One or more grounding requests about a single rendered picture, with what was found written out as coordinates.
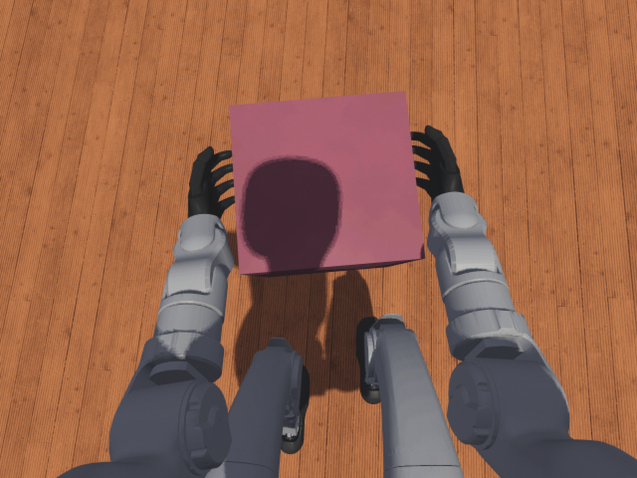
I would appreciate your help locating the robot right upper arm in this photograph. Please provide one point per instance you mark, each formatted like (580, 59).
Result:
(514, 413)

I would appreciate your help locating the right robot foot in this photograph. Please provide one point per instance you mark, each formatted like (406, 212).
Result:
(368, 392)

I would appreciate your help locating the right robot forearm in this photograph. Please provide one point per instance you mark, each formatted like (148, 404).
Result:
(483, 322)

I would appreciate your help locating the left robot forearm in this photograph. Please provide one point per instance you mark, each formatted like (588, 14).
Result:
(187, 336)

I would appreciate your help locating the robot left upper arm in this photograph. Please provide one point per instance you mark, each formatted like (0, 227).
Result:
(174, 430)

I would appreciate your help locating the right robot hand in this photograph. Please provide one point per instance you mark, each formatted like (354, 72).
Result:
(443, 171)

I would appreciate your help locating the left robot shin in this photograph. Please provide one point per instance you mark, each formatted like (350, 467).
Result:
(291, 420)

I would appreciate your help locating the carton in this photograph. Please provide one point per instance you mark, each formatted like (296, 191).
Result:
(325, 185)

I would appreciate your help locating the left robot hand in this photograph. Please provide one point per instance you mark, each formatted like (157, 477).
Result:
(203, 196)

